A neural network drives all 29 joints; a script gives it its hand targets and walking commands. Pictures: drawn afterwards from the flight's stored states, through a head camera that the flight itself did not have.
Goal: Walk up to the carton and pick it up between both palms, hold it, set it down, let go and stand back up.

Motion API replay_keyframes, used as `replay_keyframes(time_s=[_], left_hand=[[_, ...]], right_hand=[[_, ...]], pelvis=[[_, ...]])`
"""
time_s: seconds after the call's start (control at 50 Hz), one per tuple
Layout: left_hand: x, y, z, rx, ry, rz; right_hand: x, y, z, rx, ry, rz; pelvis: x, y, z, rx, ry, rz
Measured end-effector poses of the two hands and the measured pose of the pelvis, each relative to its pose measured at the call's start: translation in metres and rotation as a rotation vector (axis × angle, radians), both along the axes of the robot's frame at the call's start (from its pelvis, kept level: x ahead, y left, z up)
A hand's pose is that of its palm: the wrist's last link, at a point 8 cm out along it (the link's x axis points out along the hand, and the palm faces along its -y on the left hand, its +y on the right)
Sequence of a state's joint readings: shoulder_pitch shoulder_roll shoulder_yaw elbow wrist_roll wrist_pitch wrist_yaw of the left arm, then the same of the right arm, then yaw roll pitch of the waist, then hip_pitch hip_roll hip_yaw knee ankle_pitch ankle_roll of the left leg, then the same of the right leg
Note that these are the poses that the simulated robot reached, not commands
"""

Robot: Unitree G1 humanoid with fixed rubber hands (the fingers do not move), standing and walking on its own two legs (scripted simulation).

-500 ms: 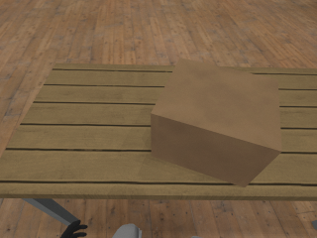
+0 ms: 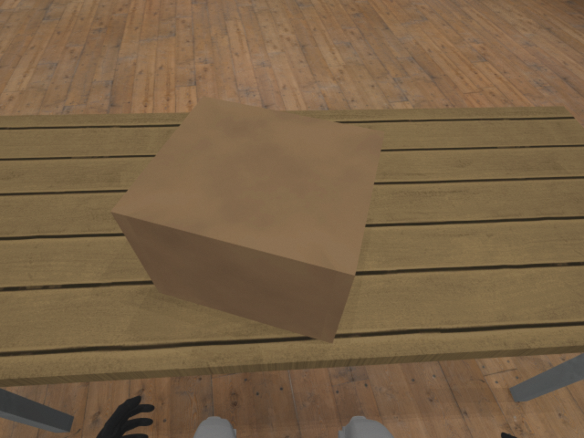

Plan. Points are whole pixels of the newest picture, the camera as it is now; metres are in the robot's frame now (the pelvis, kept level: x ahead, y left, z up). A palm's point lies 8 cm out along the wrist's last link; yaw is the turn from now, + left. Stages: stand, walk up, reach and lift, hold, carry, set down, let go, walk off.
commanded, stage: walk up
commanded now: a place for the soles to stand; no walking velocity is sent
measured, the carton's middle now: (265, 216) +0.44 +0.05 +0.03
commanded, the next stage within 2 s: none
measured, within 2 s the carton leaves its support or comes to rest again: neither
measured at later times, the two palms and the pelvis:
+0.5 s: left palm out of the picture +0.08 +0.14 -0.10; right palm out of the picture +0.11 -0.40 -0.07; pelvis +0.01 -0.13 +0.01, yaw +1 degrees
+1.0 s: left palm out of the picture +0.13 +0.12 -0.06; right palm out of the picture +0.13 -0.40 -0.07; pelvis +0.03 -0.14 +0.03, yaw +3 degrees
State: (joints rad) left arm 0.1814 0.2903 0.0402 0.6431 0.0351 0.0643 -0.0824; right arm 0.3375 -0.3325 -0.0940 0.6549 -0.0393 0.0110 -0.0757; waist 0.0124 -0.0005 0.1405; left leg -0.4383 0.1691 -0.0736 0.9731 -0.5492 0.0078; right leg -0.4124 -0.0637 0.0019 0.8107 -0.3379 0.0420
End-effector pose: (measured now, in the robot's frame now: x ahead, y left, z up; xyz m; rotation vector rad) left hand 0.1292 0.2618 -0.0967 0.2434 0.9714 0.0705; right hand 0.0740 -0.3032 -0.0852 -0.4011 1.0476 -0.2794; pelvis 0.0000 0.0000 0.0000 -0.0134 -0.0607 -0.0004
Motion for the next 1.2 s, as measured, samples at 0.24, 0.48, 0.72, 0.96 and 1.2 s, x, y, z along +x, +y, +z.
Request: replay_keyframes(time_s=[0.24,0.48,0.72,0.96,1.2], left_hand=[[-0.021,-0.053,-0.006,-0.026,0.053,0.063],[-0.044,-0.117,0.0,0.006,0.095,0.085],[-0.026,-0.151,0.025,0.011,0.022,0.096],[0.0,-0.147,0.037,0.018,-0.049,0.077],[-0.018,-0.137,0.032,0.024,-0.002,0.107]], right_hand=[[0.017,-0.017,0.019,0.061,-0.066,0.058],[0.032,-0.089,0.014,0.109,-0.074,0.079],[0.046,-0.102,0.015,0.175,-0.052,0.099],[0.059,-0.094,0.019,0.196,-0.05,0.114],[0.066,-0.085,0.02,0.199,-0.043,0.133]], pelvis=[[0.005,-0.053,0.012,0.012,0.01,0.026],[0.006,-0.121,0.014,-0.005,0.023,0.024],[0.021,-0.146,0.029,0.013,0.042,0.039],[0.029,-0.145,0.034,0.005,0.048,0.056],[0.031,-0.139,0.034,0.002,0.048,0.07]])
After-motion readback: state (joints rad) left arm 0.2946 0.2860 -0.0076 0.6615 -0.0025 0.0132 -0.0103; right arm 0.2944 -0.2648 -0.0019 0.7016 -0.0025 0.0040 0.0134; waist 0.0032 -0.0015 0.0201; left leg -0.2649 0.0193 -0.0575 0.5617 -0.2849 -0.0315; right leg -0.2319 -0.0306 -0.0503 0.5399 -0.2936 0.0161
